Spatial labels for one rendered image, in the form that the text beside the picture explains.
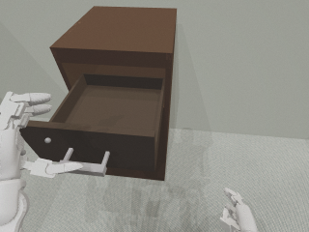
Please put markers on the cabinet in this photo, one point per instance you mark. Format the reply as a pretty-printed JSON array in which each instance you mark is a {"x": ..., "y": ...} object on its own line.
[{"x": 135, "y": 41}]

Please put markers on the robot left forearm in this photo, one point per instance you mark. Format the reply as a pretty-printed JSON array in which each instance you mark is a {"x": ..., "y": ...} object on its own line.
[{"x": 14, "y": 205}]

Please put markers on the drawer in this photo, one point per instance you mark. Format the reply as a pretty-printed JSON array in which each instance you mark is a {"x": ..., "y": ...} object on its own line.
[{"x": 116, "y": 113}]

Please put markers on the robot right hand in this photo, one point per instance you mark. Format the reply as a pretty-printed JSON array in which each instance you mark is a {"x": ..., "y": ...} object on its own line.
[{"x": 242, "y": 219}]

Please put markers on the robot left hand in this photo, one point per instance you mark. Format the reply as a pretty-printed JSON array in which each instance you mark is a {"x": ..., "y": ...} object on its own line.
[{"x": 15, "y": 113}]

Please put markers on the handle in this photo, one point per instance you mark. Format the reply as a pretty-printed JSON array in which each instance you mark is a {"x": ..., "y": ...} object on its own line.
[{"x": 91, "y": 169}]

